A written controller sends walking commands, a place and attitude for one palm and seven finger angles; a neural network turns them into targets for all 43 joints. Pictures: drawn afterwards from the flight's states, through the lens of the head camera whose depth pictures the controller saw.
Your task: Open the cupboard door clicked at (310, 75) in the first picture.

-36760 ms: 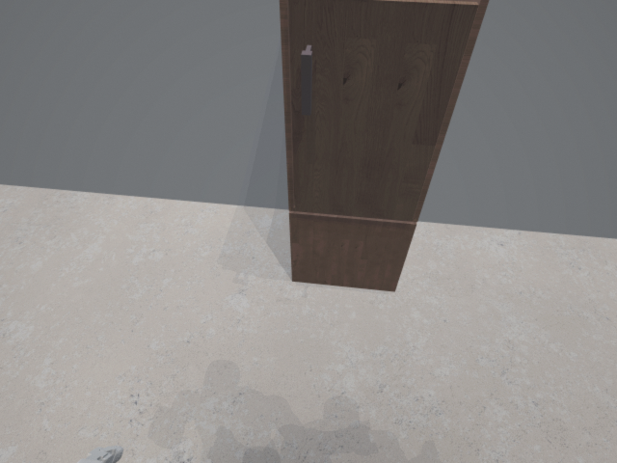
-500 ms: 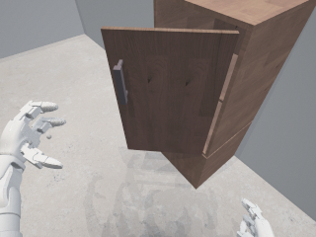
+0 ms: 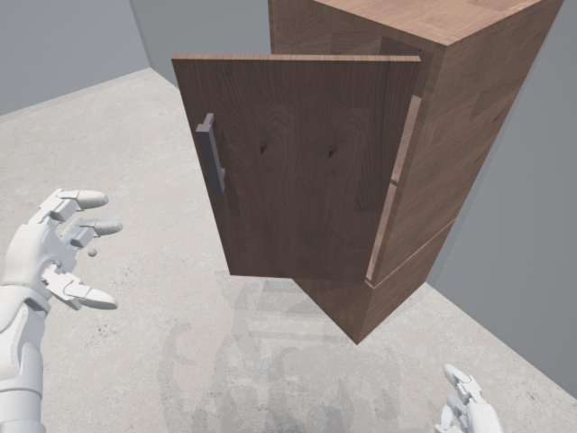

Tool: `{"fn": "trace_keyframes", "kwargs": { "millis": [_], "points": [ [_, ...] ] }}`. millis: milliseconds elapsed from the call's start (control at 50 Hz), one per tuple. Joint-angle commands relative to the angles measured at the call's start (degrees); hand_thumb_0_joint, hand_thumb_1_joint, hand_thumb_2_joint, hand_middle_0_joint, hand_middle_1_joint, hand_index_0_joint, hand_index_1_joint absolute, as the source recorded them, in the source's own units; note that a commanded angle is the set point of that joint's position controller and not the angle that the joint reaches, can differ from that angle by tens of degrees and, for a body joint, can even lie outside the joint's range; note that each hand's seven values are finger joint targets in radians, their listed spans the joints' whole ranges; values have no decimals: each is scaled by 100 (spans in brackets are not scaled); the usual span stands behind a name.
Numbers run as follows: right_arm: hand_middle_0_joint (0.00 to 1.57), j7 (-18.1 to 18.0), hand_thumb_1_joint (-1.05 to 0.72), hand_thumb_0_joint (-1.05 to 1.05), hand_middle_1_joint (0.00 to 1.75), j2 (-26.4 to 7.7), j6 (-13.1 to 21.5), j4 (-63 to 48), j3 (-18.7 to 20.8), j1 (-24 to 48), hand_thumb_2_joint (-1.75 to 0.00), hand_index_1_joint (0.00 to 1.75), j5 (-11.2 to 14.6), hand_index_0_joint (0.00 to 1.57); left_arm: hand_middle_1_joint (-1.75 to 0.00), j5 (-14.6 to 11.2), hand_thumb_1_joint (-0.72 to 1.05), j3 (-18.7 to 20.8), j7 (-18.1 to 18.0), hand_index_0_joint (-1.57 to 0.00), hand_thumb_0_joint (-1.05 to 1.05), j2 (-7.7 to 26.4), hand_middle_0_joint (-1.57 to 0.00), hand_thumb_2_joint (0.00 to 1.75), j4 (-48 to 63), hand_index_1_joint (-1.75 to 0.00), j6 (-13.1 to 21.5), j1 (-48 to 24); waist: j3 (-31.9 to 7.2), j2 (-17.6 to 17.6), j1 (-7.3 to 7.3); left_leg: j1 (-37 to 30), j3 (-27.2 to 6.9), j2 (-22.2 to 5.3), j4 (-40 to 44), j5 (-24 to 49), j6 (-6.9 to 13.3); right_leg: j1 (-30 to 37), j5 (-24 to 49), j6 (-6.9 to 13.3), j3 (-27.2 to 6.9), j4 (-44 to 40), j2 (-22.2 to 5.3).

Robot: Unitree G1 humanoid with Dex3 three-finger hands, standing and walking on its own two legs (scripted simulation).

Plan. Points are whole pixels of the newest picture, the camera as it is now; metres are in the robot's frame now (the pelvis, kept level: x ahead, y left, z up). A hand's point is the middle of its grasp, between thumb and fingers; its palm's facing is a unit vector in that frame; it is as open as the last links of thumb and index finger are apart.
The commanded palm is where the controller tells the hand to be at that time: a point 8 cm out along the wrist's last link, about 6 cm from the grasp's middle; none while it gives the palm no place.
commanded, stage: move the hooked fingers beside the handle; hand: left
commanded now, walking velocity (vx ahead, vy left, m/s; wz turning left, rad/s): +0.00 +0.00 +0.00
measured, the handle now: (213, 154) +0.53 +0.18 +0.10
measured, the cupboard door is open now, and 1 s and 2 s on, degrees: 46 46 46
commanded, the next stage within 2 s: none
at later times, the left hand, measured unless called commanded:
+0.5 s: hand (112, 225) +0.35 +0.27 +0.12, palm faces +0.05 -1.00 -0.02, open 14.0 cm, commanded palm +0.32 +0.32 +0.12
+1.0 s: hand (141, 195) +0.41 +0.26 +0.11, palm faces +0.03 -1.00 -0.01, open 14.0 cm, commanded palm +0.38 +0.31 +0.11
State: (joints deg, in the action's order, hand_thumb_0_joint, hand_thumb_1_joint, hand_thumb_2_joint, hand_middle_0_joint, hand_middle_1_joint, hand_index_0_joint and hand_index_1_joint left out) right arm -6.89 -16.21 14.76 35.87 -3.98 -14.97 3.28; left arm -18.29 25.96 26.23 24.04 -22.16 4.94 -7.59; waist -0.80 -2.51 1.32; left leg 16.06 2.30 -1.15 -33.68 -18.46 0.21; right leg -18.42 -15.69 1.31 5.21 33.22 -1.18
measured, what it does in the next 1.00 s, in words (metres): stands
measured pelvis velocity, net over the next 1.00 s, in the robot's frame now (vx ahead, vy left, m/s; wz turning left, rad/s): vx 0.01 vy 0.01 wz -0.02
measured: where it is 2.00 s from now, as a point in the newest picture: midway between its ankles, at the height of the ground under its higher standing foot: outside the picture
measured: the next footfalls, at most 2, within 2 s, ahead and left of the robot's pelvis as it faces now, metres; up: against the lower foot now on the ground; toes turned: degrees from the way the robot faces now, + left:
none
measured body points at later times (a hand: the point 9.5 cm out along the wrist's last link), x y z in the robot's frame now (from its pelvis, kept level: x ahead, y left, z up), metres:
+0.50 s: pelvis -0.01 +0.00 +0.00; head +0.02 -0.01 +0.45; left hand +0.34 +0.33 +0.12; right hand +0.14 -0.26 -0.09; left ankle -0.01 +0.12 -0.73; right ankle +0.02 -0.10 -0.73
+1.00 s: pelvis +0.01 +0.01 -0.01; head +0.05 +0.01 +0.44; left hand +0.40 +0.31 +0.12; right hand +0.09 -0.25 -0.11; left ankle -0.01 +0.12 -0.73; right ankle +0.02 -0.10 -0.73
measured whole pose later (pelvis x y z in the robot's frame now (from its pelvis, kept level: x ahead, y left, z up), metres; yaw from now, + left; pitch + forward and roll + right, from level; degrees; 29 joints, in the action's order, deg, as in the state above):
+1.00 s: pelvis +0.01 +0.01 -0.01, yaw -1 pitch +7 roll -1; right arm -5.0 -16.8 8.3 36.2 -3.0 -20.0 2.6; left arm -12.9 24.6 23.1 27.3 -46.4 10.8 -30.5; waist -2.2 -1.3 -2.9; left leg 24.1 3.5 -1.1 -37.1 -20.0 1.2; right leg -26.4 -16.0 0.4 3.9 35.5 -1.3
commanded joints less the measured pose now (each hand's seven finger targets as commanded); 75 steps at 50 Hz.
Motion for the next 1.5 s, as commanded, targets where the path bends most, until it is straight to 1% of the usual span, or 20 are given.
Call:
{"fn": "trace_keyframes", "kwargs": {
  "millis": [0, 60, 120, 180, 300, 520, 580, 620, 680, 720, 760, 860, 900, 1080, 1140, 1180, 1260, 1380, 1420, 1480],
  "points": [
    [20, -86, -90, 0, 30, -707, 358, -853, 345, 459, -90, 30, -1, 20, -120, -137, -50, 525, 11, -30, 0, 1615, -30, 30, 1375, -120, 405, -1552, -1316, -175, 20, -260, -250, 138, 437, 1257, 142, 634, 1221, -5, -313, -408, 61],
    [20, -85, -90, 0, 30, -734, 339, -823, 332, 472, -90, 30, 6, 20, -120, -144, -50, 493, 24, -30, 0, 1588, -30, 30, 1096, -120, 363, -1476, -986, -6, 9, -63, -243, 133, 468, 994, 143, 488, 961, -19, -343, -468, 58],
    [20, -106, -90, 0, 30, -765, 317, -777, 334, 451, -90, 30, 7, 20, -120, -117, -50, 475, 36, -30, 0, 1707, -30, 30, 962, -120, 378, -1907, -970, 84, -69, -18, -226, 131, 408, 923, 158, 459, 879, -34, -420, -483, 30],
    [20, -137, -90, 0, 30, -737, 311, -744, 336, 411, -90, 30, 23, 20, -120, -53, -50, 320, 42, -30, 0, 1630, -30, 30, 933, -120, 453, -2345, -1193, -231, -145, -175, -236, 144, 402, 964, 145, 418, 919, -17, -376, -439, 38],
    [20, -149, -90, 0, 30, -822, 247, -639, 334, 287, -90, 30, 19, 20, -120, 44, -50, 259, 48, -30, 0, 1766, -30, 30, 100, -120, 482, -2850, -1081, 5, -214, 129, -272, 139, 348, 744, 145, 240, 672, -12, -415, -414, 10],
    [20, -16, -90, 0, 30, -922, 30, -676, 395, -100, -90, 30, -15, 20, -120, 163, -50, 408, 45, -30, 0, 2171, -30, 30, -638, -120, 708, -3411, -1585, -28, -211, 323, -235, 117, 168, 1067, 146, 354, 1098, 15, -450, -172, 31],
    [20, 7, -90, 0, 30, -906, -34, -678, 409, -183, -90, 30, 2, 20, -120, 210, -50, 255, 24, -30, 0, 2041, -30, 30, -684, -120, 746, -3722, -1608, -205, -302, 283, -243, 124, 179, 1084, 141, 200, 1126, 15, -408, -159, 59],
    [20, 7, -90, 0, 30, -940, -76, -656, 426, -272, -90, 30, -13, 20, -120, 209, -50, 209, -19, -30, 0, 2041, -30, 30, -749, -120, 798, -3930, -1653, 56, -324, 288, -280, 98, 175, 1119, 149, 203, 1126, 15, -389, -134, 84],
    [20, 30, -90, 0, 30, -922, -130, -630, 437, -351, -90, 30, -20, 20, -120, 268, -50, 207, -78, -30, 0, 2033, -30, 30, -743, -120, 849, -4013, -1838, -310, -302, 170, -286, 115, 188, 1268, 125, 181, 1253, 34, -363, -97, 89],
    [20, 47, -90, 0, 30, -961, -190, -617, 460, -439, -90, 30, -45, 20, -120, 290, -50, 391, -144, -30, 0, 2224, -30, 30, -903, -120, 842, -3894, -1861, -9, -271, 205, -305, 77, 158, 1382, 132, 256, 1350, 38, -348, -61, 113],
    [20, 77, -90, 0, 30, -919, -229, -657, 455, -433, -90, 30, -39, 20, -120, 301, -50, 249, -167, -30, 0, 1972, -30, 30, -927, -120, 843, -3811, -1857, -121, -254, 193, -272, 93, 187, 1439, 130, 225, 1424, 31, -344, -61, 120],
    [20, 97, -90, 0, 30, -937, -357, -594, 466, -539, -90, 30, -49, 20, -120, 401, -50, 344, -251, -30, 0, 2197, -30, 30, -1121, -120, 883, -4272, -1826, -177, -344, 279, -252, 85, 159, 1421, 128, 169, 1453, 25, -363, -50, 122],
    [20, 107, -90, 0, 30, -905, -374, -591, 462, -564, -90, 30, -59, 20, -120, 442, -50, 88, -280, -30, 0, 1940, -30, 30, -1074, -120, 960, -4552, -1866, -302, -418, 113, -294, 71, 139, 1521, 113, 12, 1437, 41, -324, -35, 140],
    [20, 175, -90, 0, 30, -924, -570, -526, 494, -718, -90, 30, -73, 20, -120, 507, -50, -7, -355, -30, 0, 1833, -30, 30, -1492, -120, 1015, -4758, -2077, -212, -436, 54, -303, 43, 23, 1925, 88, -32, 1711, 34, -312, 48, 157],
    [20, 185, -90, 0, 30, -959, -659, -458, 495, -782, -90, 30, -79, 20, -120, 540, -50, 65, -411, -30, 0, 1984, -30, 30, -1788, -120, 1039, -5096, -1931, 41, -516, 254, -297, 42, -4, 1751, 113, -77, 1680, 26, -311, 62, 164],
    [20, 194, -90, 0, 30, -936, -698, -459, 485, -795, -90, 30, -85, 20, -120, 610, -50, -54, -441, -30, 0, 1919, -30, 30, -1812, -120, 1107, -5344, -2025, -232, -539, 201, -298, 57, -19, 1696, 98, -154, 1593, 37, -322, 86, 153],
    [20, 227, -90, 0, 30, -935, -772, -446, 489, -880, -90, 30, -111, 20, -120, 634, -50, -5, -489, -30, 0, 1966, -30, 30, -1950, -120, 1233, -5399, -2286, -192, -516, 124, -322, 46, -88, 1992, 88, -59, 1787, 37, -338, 148, 178],
    [20, 232, -90, 0, 30, -975, -910, -311, 470, -1002, -90, 30, -125, 20, -120, 782, -50, -75, -519, -30, 0, 2108, -30, 30, -2608, -120, 1318, -6122, -2003, -227, -698, 494, -314, 72, -130, 1444, 116, -340, 1463, 26, -354, 152, 162],
    [20, 227, -90, 0, 30, -1004, -959, -289, 485, -1079, -90, 30, -132, 20, -120, 817, -50, 10, -533, -30, 0, 2278, -30, 30, -2780, -120, 1381, -6209, -2119, -67, -711, 572, -289, 59, -200, 1460, 151, -268, 1529, 26, -385, 189, 165],
    [20, 243, -90, 0, 30, -975, -1007, -280, 495, -1138, -90, 30, -148, 20, -120, 848, -50, 3, -512, -30, 0, 2292, -30, 30, -2731, -120, 1515, -6408, -2470, -335, -728, 450, -296, 77, -254, 1603, 130, -216, 1662, 15, -412, 242, 173]
  ]
}}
